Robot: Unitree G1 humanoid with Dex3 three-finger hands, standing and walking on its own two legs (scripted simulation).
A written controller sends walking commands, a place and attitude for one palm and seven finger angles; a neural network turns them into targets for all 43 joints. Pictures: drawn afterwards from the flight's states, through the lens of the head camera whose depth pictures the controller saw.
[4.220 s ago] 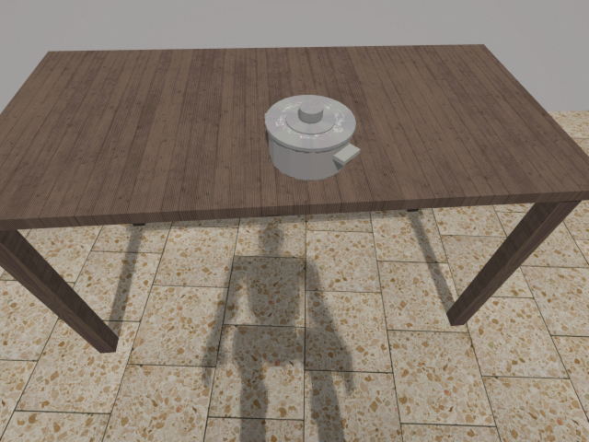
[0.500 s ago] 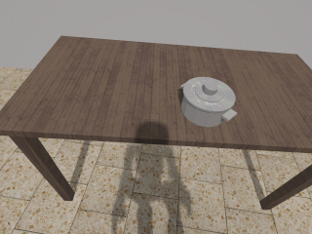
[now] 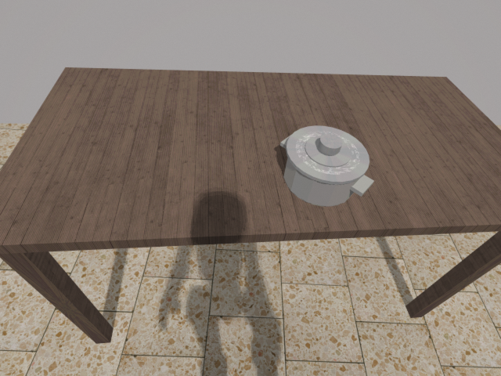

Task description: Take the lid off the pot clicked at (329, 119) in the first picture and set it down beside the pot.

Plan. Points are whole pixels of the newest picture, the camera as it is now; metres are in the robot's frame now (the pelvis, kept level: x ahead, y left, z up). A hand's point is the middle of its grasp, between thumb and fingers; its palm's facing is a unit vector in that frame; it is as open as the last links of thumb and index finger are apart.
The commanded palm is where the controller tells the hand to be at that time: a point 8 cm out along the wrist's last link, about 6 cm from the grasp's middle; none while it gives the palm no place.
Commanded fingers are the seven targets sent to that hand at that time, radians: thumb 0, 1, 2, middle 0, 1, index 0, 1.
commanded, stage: come to a stop and stand still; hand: left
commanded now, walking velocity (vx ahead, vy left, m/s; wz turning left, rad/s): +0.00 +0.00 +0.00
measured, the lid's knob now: (330, 144) +0.56 -0.15 +0.06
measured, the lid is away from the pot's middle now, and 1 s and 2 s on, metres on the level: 0.00 0.00 0.00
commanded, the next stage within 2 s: look again from close up in 0.26 s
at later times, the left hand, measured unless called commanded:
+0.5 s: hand out of the picture -0.05 +0.22 -0.20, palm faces +0.06 -0.98 -0.19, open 7.4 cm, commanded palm none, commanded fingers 0.00 0.90 0.90 -0.20 -0.30 -0.20 -0.30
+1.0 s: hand out of the picture +0.01 +0.27 -0.20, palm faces +0.07 -0.98 -0.19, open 7.4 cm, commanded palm none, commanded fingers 0.00 0.90 0.90 -0.20 -0.30 -0.20 -0.30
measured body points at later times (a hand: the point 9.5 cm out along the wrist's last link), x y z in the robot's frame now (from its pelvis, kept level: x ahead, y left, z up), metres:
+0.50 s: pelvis +0.01 +0.05 -0.02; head +0.03 +0.07 +0.43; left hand -0.05 +0.27 -0.18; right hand +0.09 -0.20 -0.15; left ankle +0.07 +0.16 -0.72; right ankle -0.02 -0.12 -0.75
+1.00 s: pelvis +0.01 +0.09 -0.02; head +0.02 +0.11 +0.43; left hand +0.01 +0.33 -0.18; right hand +0.11 -0.13 -0.15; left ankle +0.09 +0.18 -0.75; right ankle -0.02 -0.10 -0.75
